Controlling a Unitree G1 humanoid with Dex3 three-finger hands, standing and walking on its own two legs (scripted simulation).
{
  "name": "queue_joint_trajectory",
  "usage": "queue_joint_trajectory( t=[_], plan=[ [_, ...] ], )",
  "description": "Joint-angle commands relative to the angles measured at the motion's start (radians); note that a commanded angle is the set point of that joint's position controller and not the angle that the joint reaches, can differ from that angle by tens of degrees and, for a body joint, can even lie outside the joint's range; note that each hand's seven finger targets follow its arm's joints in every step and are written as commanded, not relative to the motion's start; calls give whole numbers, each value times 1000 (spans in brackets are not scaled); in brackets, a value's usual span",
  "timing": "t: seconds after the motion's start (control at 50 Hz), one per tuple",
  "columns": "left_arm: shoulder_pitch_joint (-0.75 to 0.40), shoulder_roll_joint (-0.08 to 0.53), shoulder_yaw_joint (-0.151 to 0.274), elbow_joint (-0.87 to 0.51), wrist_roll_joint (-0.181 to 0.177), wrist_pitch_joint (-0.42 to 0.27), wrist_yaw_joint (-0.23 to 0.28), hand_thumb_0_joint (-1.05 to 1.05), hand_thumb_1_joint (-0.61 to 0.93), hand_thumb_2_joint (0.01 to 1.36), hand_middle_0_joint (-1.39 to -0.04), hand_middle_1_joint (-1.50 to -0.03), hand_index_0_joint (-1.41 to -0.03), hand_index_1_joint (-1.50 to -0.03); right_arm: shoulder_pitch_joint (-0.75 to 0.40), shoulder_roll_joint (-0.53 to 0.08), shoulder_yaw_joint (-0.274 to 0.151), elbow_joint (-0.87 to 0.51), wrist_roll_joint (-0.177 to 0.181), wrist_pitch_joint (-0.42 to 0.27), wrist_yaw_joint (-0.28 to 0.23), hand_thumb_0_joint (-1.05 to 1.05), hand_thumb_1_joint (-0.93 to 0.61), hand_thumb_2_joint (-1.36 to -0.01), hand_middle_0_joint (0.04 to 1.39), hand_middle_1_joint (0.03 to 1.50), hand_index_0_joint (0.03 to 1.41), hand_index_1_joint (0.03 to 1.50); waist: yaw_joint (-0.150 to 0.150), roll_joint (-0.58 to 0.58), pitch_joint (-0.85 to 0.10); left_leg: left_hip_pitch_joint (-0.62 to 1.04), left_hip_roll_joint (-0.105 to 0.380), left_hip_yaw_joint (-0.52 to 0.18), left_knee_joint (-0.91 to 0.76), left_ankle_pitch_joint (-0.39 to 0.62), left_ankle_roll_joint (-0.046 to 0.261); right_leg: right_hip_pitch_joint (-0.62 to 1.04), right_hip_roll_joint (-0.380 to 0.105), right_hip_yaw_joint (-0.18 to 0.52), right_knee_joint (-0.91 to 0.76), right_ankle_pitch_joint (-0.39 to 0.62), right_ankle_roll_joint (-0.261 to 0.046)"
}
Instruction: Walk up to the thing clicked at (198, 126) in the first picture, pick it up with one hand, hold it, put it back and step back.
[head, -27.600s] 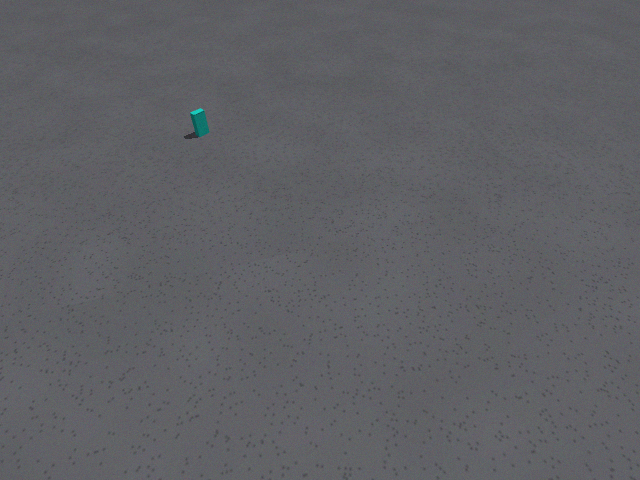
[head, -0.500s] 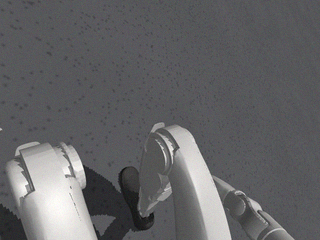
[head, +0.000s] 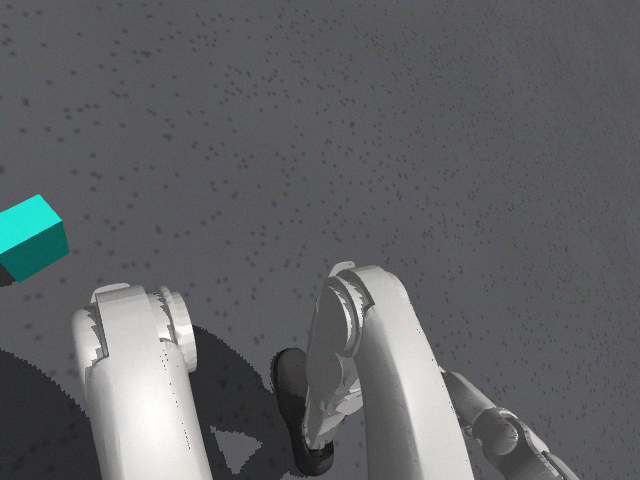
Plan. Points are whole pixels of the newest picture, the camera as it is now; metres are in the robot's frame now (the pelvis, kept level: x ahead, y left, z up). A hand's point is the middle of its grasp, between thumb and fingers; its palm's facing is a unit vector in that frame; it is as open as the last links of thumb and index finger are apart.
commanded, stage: rise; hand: left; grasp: from the side
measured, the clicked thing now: (28, 242) +0.40 +0.29 -0.23
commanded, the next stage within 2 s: home in 0.14 s
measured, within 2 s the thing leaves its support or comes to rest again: neither
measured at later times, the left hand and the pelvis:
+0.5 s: hand out of the picture +0.30 +0.41 +0.03, palm faces +0.39 -0.79 -0.48, open 17.5 cm; pelvis +0.01 -0.01 +0.10, yaw +8 degrees
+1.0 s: hand out of the picture +0.23 +0.28 +0.23, palm faces +0.36 -0.85 -0.39, open 17.4 cm; pelvis +0.06 -0.02 +0.33, yaw +14 degrees
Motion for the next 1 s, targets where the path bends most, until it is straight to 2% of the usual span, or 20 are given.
queue_joint_trajectory(
  t=[0.0,0.06,0.08,0.1,0.12,0.14,0.2,0.22,0.26,0.28,0.36,0.42,0.46,0.48,0.5,0.52,0.54,0.64,0.76,0.98],
  plan=[
    [-111,33,-25,-213,-76,39,-78,0,-574,0,-29,-8,-55,0,33,-318,-171,-50,62,-16,-28,0,-884,-893,202,301,201,301,-23,460,-535,364,29,101,-392,36,-12,151,27,-76,-173,108,-72],
    [-169,-5,-25,-297,-103,47,-81,0,-450,35,-38,0,-29,0,54,-295,-201,-44,87,-34,-29,0,-818,-887,202,302,201,302,-18,449,-599,401,26,98,-403,15,-9,141,19,-65,-175,93,-77],
    [-53,346,79,-296,127,132,-24,0,-500,46,-72,-37,-68,-35,97,-286,-272,-14,124,-10,-50,0,-898,-914,203,303,202,303,81,574,-734,534,29,138,-491,50,-10,189,1,-24,-228,77,-84],
    [-103,250,50,-333,111,175,-7,0,-529,58,-78,-46,-69,-50,87,-270,-279,-51,134,5,-52,0,-952,-920,203,303,202,303,64,625,-750,556,42,129,-532,42,-15,160,3,-12,-219,78,-87],
    [-167,94,-61,-350,106,201,-7,0,-550,73,-81,-65,-70,-71,89,-239,-281,-54,143,9,-47,0,-966,-923,203,303,202,303,22,610,-739,545,46,130,-547,18,-13,138,6,-9,-226,63,-92],
    [-225,67,-72,-355,108,215,7,0,-559,82,-80,-60,-64,-72,104,-241,-296,-47,159,12,-47,0,-959,-923,202,303,202,303,7,583,-719,521,40,134,-556,-30,-11,112,3,-9,-241,41,-90],
    [-151,288,72,-466,160,308,66,0,-585,60,-100,-41,-83,-54,148,-231,-331,-46,185,29,-68,0,-1001,-934,203,303,202,303,110,682,-819,613,36,170,-603,47,-19,162,-3,31,-255,70,-94],
    [-184,330,86,-504,174,335,74,0,-577,59,-103,-49,-87,-60,165,-219,-340,-41,190,39,-71,0,-1007,-935,203,303,203,303,113,682,-844,602,28,190,-585,70,-16,153,-3,44,-262,75,-98],
    [-204,261,34,-599,188,382,86,0,-554,54,-50,-53,-49,-54,191,-182,-351,-35,201,50,-74,0,-896,-902,201,301,201,301,95,660,-828,595,24,200,-610,80,-11,157,-8,55,-284,88,-103],
    [-90,223,35,-518,195,419,97,0,-562,49,-49,-53,-48,-53,178,-170,-358,-41,214,52,-79,0,-896,-902,201,301,201,301,123,637,-806,596,18,205,-637,66,-9,150,-11,63,-298,74,-105],
    [113,8,-53,-429,198,551,109,0,-565,48,-50,-52,-49,-53,201,-150,-414,-55,242,58,-87,0,-896,-902,201,301,201,301,112,423,-787,564,5,231,-670,62,10,201,-15,81,-411,41,-98],
    [172,-105,-147,-526,193,627,113,0,-594,32,-48,-48,-47,-49,201,-130,-429,-96,263,57,-87,0,-896,-902,201,301,201,301,104,339,-835,591,-1,242,-720,62,16,283,-20,94,-499,34,-91],
    [201,-91,-157,-632,190,673,125,0,-566,48,-51,-53,-50,-54,205,-131,-444,-114,279,56,-92,0,-896,-902,201,301,201,301,126,302,-904,644,-3,249,-765,71,19,375,-23,109,-564,36,-85],
    [234,-42,-121,-704,187,699,139,0,-566,48,-52,-53,-51,-54,214,-135,-459,-129,287,59,-99,0,-895,-902,201,301,201,301,145,292,-953,687,-5,259,-787,94,20,436,-26,124,-607,50,-81],
    [242,-79,-167,-777,184,720,142,0,-591,33,-48,-48,-47,-49,203,-124,-454,-150,294,57,-103,0,-895,-902,201,301,201,301,146,296,-959,721,-4,262,-821,82,20,463,-29,132,-633,42,-81],
    [276,-29,-131,-859,183,742,157,0,-575,42,-49,-50,-48,-51,213,-126,-464,-165,301,57,-112,0,-895,-902,201,301,201,301,151,300,-987,758,-3,267,-851,85,21,517,-32,141,-669,43,-78],
    [320,3,-99,-907,180,763,176,0,-556,53,-51,-54,-50,-54,222,-133,-472,-170,308,58,-123,0,-895,-902,201,301,201,301,163,294,-992,783,-4,272,-889,79,22,574,-35,152,-703,31,-76],
    [356,-40,-111,-990,187,847,233,0,-571,45,-49,-51,-49,-52,220,-77,-457,-171,321,35,-178,0,-896,-902,201,301,201,301,156,301,-901,896,-7,283,-1028,78,25,707,-44,193,-829,38,-77],
    [535,-243,-253,-910,182,929,271,0,-564,48,-49,-52,-49,-52,250,-28,-438,-151,310,-18,-226,0,-896,-902,201,301,201,301,132,288,-769,1047,-14,315,-1148,227,24,870,-52,213,-999,183,-74],
    [692,-372,-391,-1009,174,1058,323,0,-558,51,-49,-51,-48,-52,287,-6,-418,-180,310,-95,-275,0,-896,-902,201,301,201,301,125,274,-621,1367,-21,319,-1460,310,8,1201,-66,197,-1310,262,-68]
  ],
)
